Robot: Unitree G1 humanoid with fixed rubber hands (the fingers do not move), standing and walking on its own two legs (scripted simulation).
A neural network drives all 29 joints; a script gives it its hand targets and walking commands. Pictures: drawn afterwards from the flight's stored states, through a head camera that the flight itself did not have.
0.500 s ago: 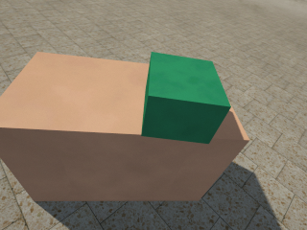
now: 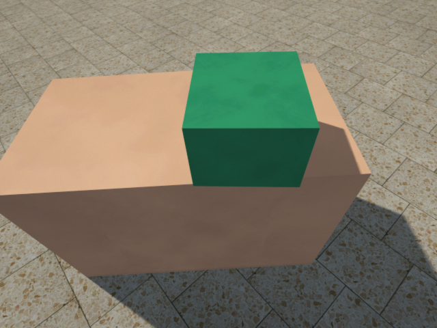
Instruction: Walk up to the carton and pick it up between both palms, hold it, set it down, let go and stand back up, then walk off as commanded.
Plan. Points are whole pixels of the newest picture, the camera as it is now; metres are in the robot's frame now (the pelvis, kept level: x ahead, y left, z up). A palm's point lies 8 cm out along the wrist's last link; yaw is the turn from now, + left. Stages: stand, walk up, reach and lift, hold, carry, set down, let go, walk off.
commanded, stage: walk up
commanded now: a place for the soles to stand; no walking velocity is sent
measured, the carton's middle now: (245, 117) +0.62 -0.06 +0.01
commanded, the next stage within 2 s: none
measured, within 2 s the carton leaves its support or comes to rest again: neither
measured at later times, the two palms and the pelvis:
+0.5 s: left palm out of the picture +0.06 +0.30 -0.13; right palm out of the picture +0.04 -0.30 -0.10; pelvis +0.00 +0.01 +0.00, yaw +0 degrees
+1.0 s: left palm out of the picture +0.12 +0.25 -0.13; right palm out of the picture +0.09 -0.38 -0.11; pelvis +0.04 -0.06 -0.01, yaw -2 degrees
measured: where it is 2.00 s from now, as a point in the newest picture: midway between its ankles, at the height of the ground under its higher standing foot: outside the picture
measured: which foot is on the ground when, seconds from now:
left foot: up 0.00-0.04, down 0.06-1.00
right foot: down 0.00-0.72, up 0.74-0.96, down 0.98-1.00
